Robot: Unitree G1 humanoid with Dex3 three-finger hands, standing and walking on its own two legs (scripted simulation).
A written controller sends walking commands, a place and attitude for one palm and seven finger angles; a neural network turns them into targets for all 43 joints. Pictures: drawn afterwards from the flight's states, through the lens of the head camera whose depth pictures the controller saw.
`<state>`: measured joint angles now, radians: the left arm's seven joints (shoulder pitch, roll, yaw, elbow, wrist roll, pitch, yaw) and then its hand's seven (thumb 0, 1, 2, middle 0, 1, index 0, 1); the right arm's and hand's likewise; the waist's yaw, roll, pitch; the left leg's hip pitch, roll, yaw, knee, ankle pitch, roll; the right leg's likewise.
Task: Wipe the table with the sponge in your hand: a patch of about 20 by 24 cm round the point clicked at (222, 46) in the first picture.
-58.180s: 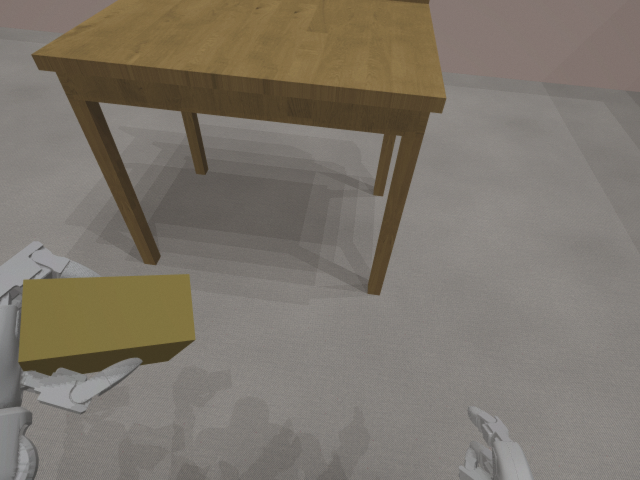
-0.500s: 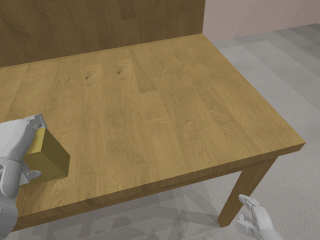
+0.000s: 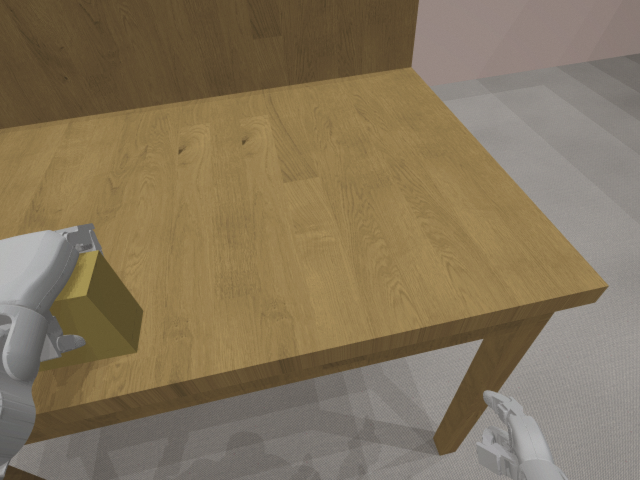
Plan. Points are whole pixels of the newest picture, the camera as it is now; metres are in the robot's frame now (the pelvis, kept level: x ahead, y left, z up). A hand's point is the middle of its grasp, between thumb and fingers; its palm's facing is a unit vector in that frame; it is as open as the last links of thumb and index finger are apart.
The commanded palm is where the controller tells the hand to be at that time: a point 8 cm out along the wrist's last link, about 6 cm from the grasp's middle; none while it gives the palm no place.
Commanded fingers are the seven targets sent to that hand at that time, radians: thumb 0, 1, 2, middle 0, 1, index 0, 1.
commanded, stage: lift the sponge slowly off the table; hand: left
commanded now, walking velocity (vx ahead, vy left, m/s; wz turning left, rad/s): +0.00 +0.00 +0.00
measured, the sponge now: (75, 323) +0.23 +0.34 +0.10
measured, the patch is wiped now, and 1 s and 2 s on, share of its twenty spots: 1.00 1.00 1.00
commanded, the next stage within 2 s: bring the sponge back beside the body in 1.62 s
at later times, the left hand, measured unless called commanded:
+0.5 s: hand (42, 286) +0.23 +0.34 +0.17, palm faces +0.04 +0.00 -1.00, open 10.1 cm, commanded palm +0.20 +0.33 +0.24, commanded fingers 0.00 0.10 1.30 -1.20 -1.60 -1.20 -1.60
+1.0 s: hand (43, 260) +0.24 +0.32 +0.20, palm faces +0.08 +0.02 -1.00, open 10.1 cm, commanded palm +0.20 +0.33 +0.27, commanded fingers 0.00 0.10 1.30 -1.20 -1.60 -1.20 -1.60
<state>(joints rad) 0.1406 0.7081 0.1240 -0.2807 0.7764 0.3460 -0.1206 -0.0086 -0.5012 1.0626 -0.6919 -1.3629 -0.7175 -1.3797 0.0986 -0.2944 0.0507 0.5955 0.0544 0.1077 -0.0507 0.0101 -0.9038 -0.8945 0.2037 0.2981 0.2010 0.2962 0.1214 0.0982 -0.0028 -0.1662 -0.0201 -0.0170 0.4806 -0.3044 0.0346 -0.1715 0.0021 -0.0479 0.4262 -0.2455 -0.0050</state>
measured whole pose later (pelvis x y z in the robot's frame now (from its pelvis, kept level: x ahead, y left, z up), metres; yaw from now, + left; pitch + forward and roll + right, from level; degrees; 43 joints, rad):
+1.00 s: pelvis -0.03 -0.01 +0.00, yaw +1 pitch -3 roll +0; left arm -0.13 0.77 0.08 -0.17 0.77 0.32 -0.23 -0.01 -0.52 1.06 -0.73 -1.33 -0.75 -1.35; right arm 0.06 -0.30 0.07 0.62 0.06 0.07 -0.08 0.01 -0.90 -0.89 0.20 0.30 0.20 0.30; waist 0.14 0.11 0.03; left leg -0.13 -0.03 -0.03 0.41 -0.23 0.03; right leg -0.15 0.00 -0.06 0.38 -0.19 -0.02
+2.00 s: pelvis -0.02 -0.01 +0.00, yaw +0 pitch -3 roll +0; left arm -0.08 0.82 0.14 -0.38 0.69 0.30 -0.24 0.00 -0.52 1.06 -0.73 -1.33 -0.75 -1.35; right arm 0.09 -0.29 0.06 0.58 0.06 0.07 -0.06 0.01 -0.90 -0.89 0.20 0.30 0.20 0.30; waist 0.17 0.11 0.03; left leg -0.12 -0.02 -0.01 0.43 -0.25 0.02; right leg -0.14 0.01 -0.04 0.40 -0.21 -0.02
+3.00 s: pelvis -0.05 -0.03 +0.00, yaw -2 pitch -5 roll +0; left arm 0.12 0.72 0.15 -0.55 0.67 0.48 -0.15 -0.01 -0.52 1.06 -0.73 -1.33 -0.75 -1.34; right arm 0.04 -0.29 0.08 0.57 0.08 0.09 -0.06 0.01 -0.90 -0.89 0.20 0.30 0.20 0.30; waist 0.17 0.13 0.00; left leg -0.13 0.01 0.00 0.46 -0.24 -0.01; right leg -0.17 0.03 -0.03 0.46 -0.20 -0.05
